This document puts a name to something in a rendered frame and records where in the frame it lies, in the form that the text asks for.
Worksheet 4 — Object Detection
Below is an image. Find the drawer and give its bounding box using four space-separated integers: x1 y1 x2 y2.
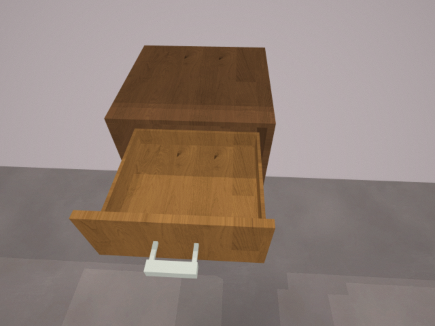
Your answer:
69 128 275 263

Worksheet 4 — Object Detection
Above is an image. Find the handle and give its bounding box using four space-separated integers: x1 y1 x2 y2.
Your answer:
144 241 199 278

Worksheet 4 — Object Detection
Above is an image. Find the cabinet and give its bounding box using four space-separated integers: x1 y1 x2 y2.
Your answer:
104 46 276 186

